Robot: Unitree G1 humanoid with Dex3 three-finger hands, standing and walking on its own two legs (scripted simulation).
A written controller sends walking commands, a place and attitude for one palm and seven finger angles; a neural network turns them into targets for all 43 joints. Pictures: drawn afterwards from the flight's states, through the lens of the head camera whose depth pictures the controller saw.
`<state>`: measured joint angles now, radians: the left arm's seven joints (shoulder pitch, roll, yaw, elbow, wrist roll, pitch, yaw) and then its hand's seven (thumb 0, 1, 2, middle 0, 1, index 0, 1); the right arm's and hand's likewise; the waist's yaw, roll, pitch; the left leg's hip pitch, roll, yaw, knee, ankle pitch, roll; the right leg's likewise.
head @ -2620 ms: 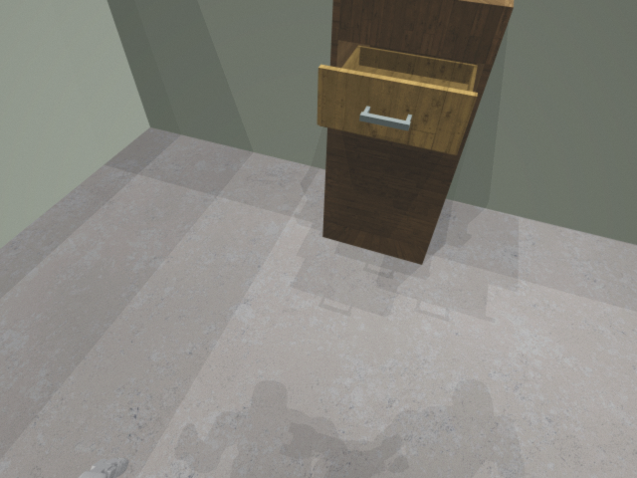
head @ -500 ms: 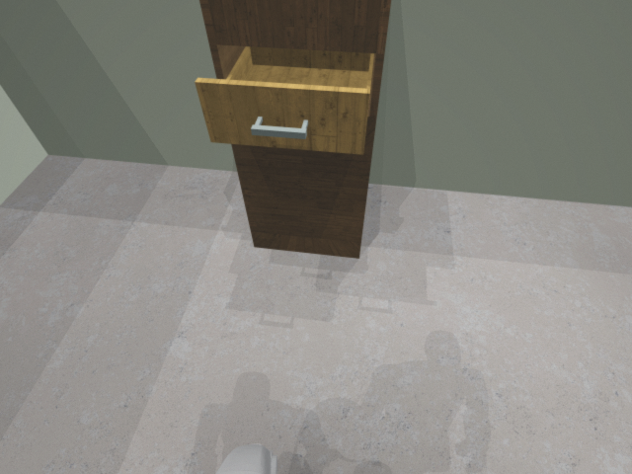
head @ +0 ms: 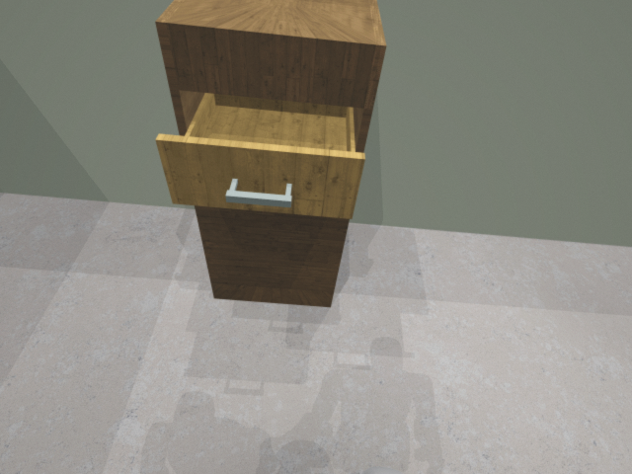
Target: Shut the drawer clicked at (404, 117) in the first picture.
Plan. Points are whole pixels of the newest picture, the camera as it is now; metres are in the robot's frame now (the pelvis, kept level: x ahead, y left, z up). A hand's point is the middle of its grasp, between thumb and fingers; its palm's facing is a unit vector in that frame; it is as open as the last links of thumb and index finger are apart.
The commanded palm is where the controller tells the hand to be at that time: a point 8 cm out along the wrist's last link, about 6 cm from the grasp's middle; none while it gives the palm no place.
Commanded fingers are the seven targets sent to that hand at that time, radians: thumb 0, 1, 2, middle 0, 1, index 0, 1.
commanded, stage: take the last steps up to it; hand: left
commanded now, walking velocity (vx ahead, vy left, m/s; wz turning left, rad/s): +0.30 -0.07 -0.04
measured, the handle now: (260, 192) +0.61 +0.15 -0.04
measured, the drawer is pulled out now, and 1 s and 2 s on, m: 0.18 0.18 0.18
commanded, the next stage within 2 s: come to a stop and stand still in 0.34 s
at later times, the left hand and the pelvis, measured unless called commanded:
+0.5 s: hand (246, 401) +0.26 +0.12 -0.17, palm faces +0.07 -0.98 -0.20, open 7.2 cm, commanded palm none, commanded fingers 0.00 0.90 0.90 -0.20 -0.30 -0.20 -0.30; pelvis +0.17 -0.06 -0.01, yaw +2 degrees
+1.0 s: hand (211, 459) +0.18 +0.16 -0.19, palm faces +0.06 -0.98 -0.21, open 7.4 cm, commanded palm none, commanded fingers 0.00 0.90 0.90 -0.20 -0.30 -0.20 -0.30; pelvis +0.17 -0.04 +0.00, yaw +0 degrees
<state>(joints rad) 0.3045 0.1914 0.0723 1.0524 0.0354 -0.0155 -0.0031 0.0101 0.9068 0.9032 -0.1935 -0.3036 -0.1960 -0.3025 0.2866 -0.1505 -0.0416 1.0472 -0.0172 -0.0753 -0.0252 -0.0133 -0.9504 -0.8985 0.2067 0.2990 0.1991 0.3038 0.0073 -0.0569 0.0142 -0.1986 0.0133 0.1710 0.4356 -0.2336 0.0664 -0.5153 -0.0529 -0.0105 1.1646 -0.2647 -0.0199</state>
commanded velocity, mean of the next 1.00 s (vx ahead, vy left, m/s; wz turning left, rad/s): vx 0.01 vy -0.03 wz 0.01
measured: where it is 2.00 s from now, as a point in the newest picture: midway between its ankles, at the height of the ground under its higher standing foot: outside the picture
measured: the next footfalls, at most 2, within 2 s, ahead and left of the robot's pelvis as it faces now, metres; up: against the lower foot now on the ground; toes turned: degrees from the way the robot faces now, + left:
right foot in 0.32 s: +0.25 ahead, -0.16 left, +0.00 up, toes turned -9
left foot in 0.70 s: +0.30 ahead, +0.06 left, +0.00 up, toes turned +7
